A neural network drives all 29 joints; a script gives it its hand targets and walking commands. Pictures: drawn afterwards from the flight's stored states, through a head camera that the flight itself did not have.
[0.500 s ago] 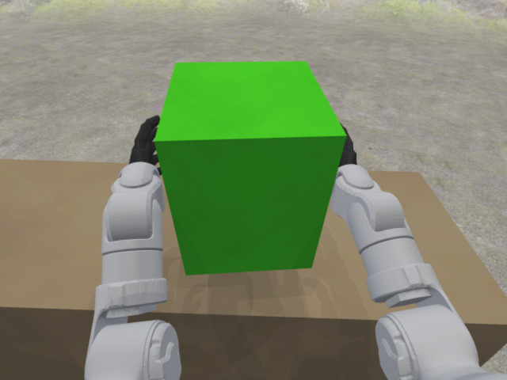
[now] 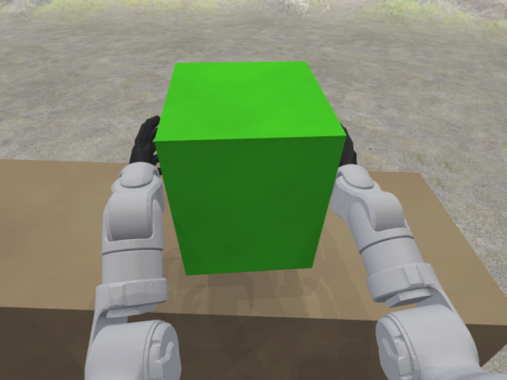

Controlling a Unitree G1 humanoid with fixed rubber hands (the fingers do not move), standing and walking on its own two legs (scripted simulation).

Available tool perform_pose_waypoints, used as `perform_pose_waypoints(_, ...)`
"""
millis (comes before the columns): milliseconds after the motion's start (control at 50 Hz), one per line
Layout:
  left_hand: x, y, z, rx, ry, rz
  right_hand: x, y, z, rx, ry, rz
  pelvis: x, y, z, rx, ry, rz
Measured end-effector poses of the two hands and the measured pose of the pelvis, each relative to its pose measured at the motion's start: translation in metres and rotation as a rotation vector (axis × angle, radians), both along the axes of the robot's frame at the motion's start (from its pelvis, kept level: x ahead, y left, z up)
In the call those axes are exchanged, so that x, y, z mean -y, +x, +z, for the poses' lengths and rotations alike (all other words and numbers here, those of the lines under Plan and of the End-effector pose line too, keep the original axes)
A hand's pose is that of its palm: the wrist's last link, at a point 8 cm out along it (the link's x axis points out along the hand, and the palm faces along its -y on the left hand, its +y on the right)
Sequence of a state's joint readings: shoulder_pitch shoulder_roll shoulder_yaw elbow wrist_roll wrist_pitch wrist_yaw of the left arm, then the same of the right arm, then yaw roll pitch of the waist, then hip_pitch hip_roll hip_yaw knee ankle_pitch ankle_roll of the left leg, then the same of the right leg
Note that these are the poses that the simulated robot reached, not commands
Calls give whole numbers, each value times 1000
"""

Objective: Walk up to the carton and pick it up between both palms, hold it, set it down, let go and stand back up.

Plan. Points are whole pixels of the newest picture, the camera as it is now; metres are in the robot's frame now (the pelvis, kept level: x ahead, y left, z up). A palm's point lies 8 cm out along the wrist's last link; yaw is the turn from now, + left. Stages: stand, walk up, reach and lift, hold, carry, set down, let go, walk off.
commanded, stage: hold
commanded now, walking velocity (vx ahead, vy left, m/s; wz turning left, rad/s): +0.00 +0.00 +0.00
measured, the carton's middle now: (245, 168) +0.38 +0.00 +0.21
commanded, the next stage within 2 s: set down in 0.26 s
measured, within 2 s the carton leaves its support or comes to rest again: neither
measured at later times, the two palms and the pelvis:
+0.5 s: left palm (151, 167) +0.38 +0.14 +0.22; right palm (343, 173) +0.36 -0.15 +0.20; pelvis +0.00 +0.00 +0.00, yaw +0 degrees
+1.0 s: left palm (165, 189) +0.39 +0.13 +0.17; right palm (338, 202) +0.37 -0.15 +0.14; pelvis +0.01 +0.00 +0.00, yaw +1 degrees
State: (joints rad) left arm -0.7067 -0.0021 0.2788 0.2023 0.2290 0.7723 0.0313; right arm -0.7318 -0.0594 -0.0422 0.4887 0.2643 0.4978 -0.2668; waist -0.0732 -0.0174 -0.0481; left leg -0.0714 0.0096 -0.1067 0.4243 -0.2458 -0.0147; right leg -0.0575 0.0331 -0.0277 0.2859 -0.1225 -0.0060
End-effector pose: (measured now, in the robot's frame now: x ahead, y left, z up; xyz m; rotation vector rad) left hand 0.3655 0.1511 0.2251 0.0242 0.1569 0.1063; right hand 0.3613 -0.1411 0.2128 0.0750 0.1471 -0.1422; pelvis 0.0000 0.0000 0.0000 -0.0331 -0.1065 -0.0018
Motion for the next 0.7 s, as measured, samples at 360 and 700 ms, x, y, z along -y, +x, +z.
perform_pose_waypoints(360, 1, 1, -1, 13, -11, -6, 1, -2, -1, 13, -3, -9, 1, 0, 0, 13, 0, 6)
perform_pose_waypoints(700, 11, 18, -34, 43, 19, -38, 8, 5, -53, 62, -29, -37, -2, 4, 1, 38, 5, 14)
